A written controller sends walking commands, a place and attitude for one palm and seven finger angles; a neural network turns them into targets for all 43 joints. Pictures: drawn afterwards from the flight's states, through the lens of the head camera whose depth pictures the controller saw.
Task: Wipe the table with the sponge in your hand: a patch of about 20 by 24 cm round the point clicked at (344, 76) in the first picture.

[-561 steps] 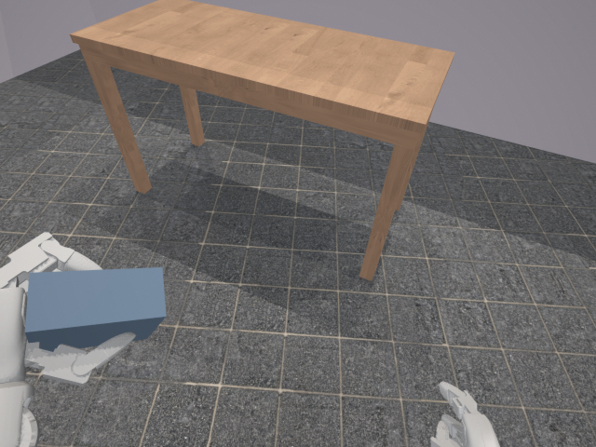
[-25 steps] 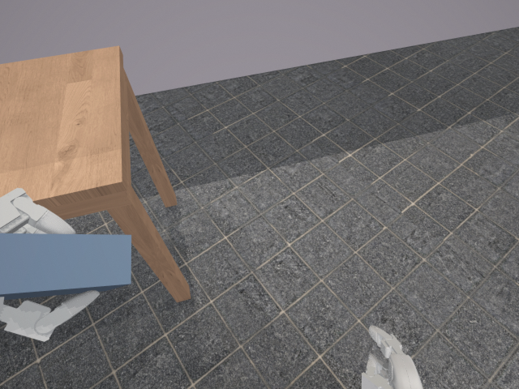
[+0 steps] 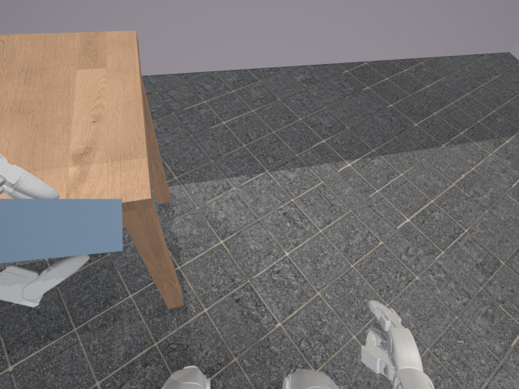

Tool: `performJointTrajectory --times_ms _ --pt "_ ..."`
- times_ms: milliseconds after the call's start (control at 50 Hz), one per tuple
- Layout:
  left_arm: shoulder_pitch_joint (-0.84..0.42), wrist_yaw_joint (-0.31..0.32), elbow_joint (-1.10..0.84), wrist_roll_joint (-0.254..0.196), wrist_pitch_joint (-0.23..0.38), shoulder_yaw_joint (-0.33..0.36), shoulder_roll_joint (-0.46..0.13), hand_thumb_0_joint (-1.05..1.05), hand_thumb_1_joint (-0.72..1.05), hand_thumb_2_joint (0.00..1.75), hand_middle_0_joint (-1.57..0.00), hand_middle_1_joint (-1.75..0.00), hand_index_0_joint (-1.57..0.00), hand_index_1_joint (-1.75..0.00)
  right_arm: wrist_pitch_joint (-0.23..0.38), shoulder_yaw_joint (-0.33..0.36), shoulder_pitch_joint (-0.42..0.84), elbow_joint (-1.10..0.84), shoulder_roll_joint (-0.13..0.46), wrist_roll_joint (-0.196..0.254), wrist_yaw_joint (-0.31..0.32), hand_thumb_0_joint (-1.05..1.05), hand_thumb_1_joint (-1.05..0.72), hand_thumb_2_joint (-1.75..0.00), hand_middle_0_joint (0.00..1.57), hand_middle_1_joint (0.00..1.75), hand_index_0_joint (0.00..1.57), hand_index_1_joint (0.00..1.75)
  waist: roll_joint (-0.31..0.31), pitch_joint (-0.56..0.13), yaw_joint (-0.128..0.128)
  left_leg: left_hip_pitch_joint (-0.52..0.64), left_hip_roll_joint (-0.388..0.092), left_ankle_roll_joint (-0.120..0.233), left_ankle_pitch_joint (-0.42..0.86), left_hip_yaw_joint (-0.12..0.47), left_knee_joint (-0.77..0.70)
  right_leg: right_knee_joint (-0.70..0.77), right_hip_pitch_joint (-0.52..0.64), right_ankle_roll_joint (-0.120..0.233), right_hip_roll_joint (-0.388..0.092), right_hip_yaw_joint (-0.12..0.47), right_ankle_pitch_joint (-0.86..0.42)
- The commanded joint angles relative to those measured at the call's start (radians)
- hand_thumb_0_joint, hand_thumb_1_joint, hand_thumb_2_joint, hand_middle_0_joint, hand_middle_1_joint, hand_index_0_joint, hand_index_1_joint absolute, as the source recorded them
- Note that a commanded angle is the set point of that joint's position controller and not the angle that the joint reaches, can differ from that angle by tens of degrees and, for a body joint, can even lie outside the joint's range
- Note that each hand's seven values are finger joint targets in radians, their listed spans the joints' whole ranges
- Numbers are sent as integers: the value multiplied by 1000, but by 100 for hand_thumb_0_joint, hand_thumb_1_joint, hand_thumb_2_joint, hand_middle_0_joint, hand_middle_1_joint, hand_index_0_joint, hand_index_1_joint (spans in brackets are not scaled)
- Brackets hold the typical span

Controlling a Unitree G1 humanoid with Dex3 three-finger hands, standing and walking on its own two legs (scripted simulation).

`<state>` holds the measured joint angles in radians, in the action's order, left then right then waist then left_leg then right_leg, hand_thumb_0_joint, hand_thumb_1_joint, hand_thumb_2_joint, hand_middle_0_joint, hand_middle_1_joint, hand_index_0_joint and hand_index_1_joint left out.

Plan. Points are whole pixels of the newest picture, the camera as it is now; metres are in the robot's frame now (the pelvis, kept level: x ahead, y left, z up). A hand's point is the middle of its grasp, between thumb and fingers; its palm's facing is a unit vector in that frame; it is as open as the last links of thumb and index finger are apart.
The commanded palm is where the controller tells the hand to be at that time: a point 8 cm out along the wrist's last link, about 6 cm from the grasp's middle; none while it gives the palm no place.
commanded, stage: come to a stop and stand still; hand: left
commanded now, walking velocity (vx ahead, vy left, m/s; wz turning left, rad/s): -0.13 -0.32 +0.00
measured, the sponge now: (67, 228) +0.25 +0.23 +0.16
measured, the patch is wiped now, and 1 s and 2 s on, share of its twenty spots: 0.00 0.00 0.00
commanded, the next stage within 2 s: look again from close up in 1.46 s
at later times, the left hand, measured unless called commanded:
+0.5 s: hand (105, 334) +0.15 +0.16 +0.17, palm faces +0.30 -0.84 -0.46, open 9.5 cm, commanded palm +0.11 +0.21 +0.19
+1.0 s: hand out of the picture +0.08 +0.15 +0.17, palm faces +0.40 -0.82 -0.41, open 9.5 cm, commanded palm +0.03 +0.20 +0.19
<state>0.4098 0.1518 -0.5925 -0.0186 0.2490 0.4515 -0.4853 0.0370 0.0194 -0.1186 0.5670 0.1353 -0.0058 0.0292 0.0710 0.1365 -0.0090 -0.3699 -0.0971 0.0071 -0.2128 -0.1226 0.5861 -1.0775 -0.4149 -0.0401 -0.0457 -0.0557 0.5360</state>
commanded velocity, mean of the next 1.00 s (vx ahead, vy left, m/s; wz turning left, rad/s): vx -0.01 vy -0.02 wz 0.00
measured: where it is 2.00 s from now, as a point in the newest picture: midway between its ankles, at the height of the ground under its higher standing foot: outside the picture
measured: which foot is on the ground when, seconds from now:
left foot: down 0.00-0.38, up 0.40-0.70, down 0.72-1.00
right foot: up 0.00-0.32, down 0.34-1.00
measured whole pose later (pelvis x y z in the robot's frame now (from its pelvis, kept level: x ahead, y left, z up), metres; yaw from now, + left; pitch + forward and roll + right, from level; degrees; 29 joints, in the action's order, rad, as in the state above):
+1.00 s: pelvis -0.13 -0.08 +0.00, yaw -1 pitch -2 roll +1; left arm 0.44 0.14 -0.43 0.00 0.17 0.30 -0.34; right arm 0.05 -0.04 -0.20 0.59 0.18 0.00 0.06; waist -0.01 0.02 0.04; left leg -0.27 -0.02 0.01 -0.36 -0.07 0.59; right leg -0.47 -0.30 0.09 0.02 -0.16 0.15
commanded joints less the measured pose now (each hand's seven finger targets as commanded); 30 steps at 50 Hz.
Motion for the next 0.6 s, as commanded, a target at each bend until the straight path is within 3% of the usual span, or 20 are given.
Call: performJointTrajectory --times_ms 0,80,140,220,280,300,320,340,360,380,400,440,460,480,540,580 --pt "58 -12 -331 -28 46 52 -59 0 10 130 -120 -160 -120 -160 67 57 -30 -133 181 -6 -32 0 -90 -90 20 30 20 30 -363 -324 2 323 -261 94 676 170 -185 21 -77 -5 13 -7 -101" --pt "64 -36 -377 -32 13 11 -47 0 10 130 -120 -160 -120 -160 92 41 -35 -143 177 -17 -38 0 -90 -90 20 30 20 30 -347 -322 4 299 -286 80 564 169 -237 155 -13 -11 35 -27 -110" --pt "86 -28 -307 -40 -13 39 -60 0 10 130 -120 -160 -120 -160 94 36 -51 -140 172 -14 -22 0 -90 -90 20 30 20 30 -343 -322 -1 319 -300 88 521 173 -244 260 15 -12 45 -32 -83" --pt "71 -14 -222 -51 -34 57 -60 0 10 130 -120 -160 -120 -160 86 28 -46 -139 167 0 -10 0 -90 -90 20 30 20 30 -365 -292 -8 270 -276 80 357 146 -248 405 95 -8 55 -46 -70" --pt "51 -10 -198 -50 -43 47 -49 0 10 130 -120 -160 -120 -160 83 24 -37 -147 165 17 -7 0 -90 -90 20 30 20 30 -312 -269 2 139 -214 44 109 95 -230 595 265 0 60 -83 -183" --pt "45 -9 -191 -44 -44 43 -54 0 10 130 -120 -160 -120 -160 79 24 -39 -149 162 22 -8 0 -90 -90 20 30 20 30 -266 -265 2 82 -171 23 -11 62 -197 663 323 11 41 -80 -228" --pt "34 -7 -194 -38 -45 44 -70 0 10 130 -120 -160 -120 -160 74 22 -42 -151 146 27 -9 0 -90 -90 20 30 20 30 -145 -256 -5 59 -104 -5 -152 20 -95 747 305 41 -35 -12 -250" --pt "30 -1 -200 -36 -50 60 -110 0 10 130 -120 -160 -120 -160 66 13 -30 -162 119 28 -7 0 -90 -90 20 30 20 30 67 -241 -7 -13 -14 -41 -248 -5 85 809 254 105 -194 182 -299" --pt "31 9 -203 -39 -56 72 -127 0 10 130 -120 -160 -120 -160 70 -3 5 -169 123 26 1 0 -90 -90 20 30 20 30 81 -220 16 -80 44 -47 -297 49 223 824 215 169 -286 273 -406" --pt "37 0 -161 -46 -68 29 -81 0 10 130 -120 -160 -120 -160 83 7 11 -142 141 32 7 0 -90 -90 20 30 20 30 131 -208 25 -63 50 -39 -285 104 361 841 133 170 -284 262 -285" --pt "81 -1 -142 -40 -69 43 -86 0 10 130 -120 -160 -120 -160 82 7 20 -132 144 25 12 0 -90 -90 20 30 20 30 105 -171 14 -99 40 -42 -222 113 420 828 119 160 -257 245 -293" --pt "108 5 -117 -39 -54 52 -78 0 10 130 -120 -160 -120 -160 61 -3 26 -104 134 22 26 0 -90 -90 20 30 20 30 45 -185 1 -162 41 -60 -162 104 497 792 179 161 -235 165 -438" --pt "72 8 -124 -39 -46 50 -80 0 10 130 -120 -160 -120 -160 53 -6 35 -102 138 23 31 0 -90 -90 20 30 20 30 12 -200 0 -160 33 -63 -167 101 470 775 212 166 -239 120 -486" --pt "55 11 -105 -34 -38 51 -80 0 10 130 -120 -160 -120 -160 52 -3 36 -99 139 22 41 0 -90 -90 20 30 20 30 20 -196 2 -152 33 -61 -168 89 441 775 228 161 -231 104 -543" --pt "28 23 -85 -26 -16 52 -83 0 10 130 -120 -160 -120 -160 62 8 23 -101 156 16 58 0 -90 -90 20 30 20 30 26 -214 20 -95 46 -42 -199 67 288 770 292 174 -240 141 -650" --pt "32 27 -88 -24 -10 43 -74 0 10 130 -120 -160 -120 -160 66 5 20 -111 154 15 63 0 -90 -90 20 30 20 30 15 -221 34 -37 49 -26 -213 57 152 772 318 184 -240 158 -614"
